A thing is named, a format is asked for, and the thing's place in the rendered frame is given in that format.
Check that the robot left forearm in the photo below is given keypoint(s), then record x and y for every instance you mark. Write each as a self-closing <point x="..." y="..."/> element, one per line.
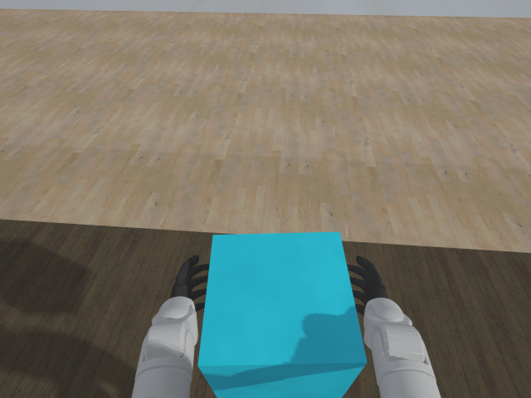
<point x="166" y="359"/>

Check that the carton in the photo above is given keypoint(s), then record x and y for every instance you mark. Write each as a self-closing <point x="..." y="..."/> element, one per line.
<point x="280" y="319"/>

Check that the robot right forearm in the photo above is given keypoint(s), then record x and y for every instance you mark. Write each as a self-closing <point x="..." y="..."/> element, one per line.
<point x="401" y="363"/>

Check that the robot left hand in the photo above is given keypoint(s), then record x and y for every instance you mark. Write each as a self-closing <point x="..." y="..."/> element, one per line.
<point x="184" y="282"/>

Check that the robot right hand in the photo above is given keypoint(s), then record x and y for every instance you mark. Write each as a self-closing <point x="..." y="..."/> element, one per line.
<point x="371" y="285"/>

